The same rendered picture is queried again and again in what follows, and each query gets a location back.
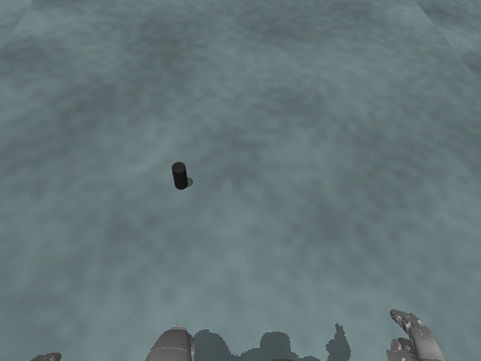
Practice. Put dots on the right robot hand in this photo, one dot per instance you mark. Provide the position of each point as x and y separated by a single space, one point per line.
422 344

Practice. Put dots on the can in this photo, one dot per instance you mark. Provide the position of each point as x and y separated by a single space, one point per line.
179 173

